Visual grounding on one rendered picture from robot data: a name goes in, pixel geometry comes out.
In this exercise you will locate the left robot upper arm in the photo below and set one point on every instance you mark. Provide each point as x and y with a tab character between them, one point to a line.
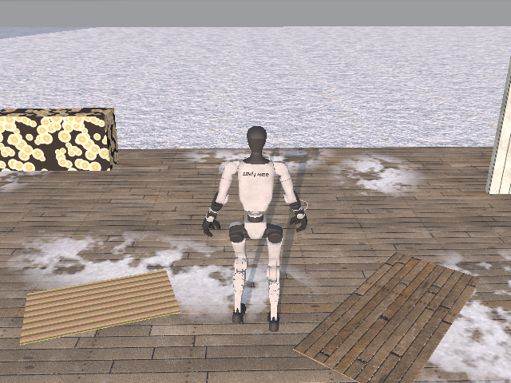
226	181

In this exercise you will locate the robot right forearm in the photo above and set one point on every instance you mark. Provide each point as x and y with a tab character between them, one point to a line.
297	208

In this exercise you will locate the left robot hand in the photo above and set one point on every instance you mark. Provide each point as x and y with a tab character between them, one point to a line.
207	225

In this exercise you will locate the right robot hand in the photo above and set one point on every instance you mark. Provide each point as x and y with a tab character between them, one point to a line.
303	221

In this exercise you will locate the robot left forearm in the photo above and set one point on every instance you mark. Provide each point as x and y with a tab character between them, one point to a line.
213	210

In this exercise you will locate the humanoid robot torso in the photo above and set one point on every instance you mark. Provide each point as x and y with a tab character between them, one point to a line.
255	192

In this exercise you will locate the robot left shin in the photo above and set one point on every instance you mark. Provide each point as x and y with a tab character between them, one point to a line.
239	279

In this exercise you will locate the right robot upper arm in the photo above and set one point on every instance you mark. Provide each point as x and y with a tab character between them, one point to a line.
286	181

